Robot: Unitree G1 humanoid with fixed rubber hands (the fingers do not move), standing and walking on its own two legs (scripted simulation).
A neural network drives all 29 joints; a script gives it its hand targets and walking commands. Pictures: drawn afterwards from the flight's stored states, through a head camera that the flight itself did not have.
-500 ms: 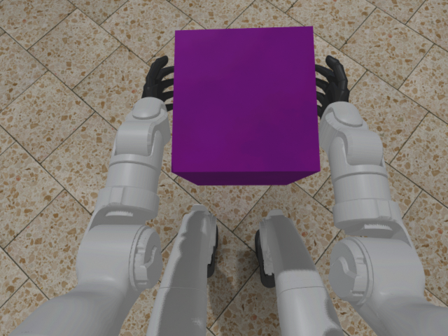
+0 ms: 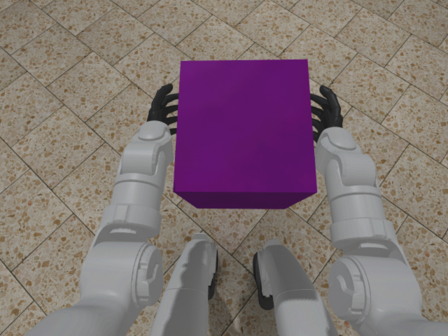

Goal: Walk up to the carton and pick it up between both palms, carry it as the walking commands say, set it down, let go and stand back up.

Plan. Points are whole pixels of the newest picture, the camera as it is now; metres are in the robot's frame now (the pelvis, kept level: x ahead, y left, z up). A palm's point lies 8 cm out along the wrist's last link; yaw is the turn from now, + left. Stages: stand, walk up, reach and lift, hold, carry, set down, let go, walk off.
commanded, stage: reach and lift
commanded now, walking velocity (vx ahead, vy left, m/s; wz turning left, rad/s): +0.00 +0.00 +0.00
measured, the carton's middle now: (241, 148) +0.43 -0.01 -0.06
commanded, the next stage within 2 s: hold in 1.66 s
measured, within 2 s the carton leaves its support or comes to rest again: neither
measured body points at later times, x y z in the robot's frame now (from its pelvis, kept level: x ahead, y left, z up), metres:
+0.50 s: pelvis +0.05 +0.00 +0.04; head +0.05 +0.01 +0.49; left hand +0.44 +0.15 +0.11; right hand +0.43 -0.15 +0.11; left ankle +0.16 +0.09 -0.66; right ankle +0.13 -0.13 -0.66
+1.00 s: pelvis +0.07 +0.00 +0.06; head +0.04 +0.00 +0.50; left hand +0.43 +0.14 +0.11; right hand +0.42 -0.15 +0.12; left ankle +0.16 +0.09 -0.66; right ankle +0.13 -0.13 -0.66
